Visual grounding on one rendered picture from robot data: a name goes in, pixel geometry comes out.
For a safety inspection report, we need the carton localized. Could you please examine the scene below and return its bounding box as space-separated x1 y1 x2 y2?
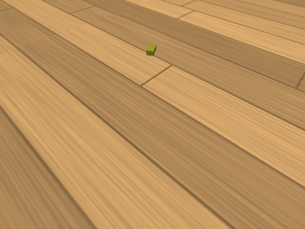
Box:
146 44 156 55

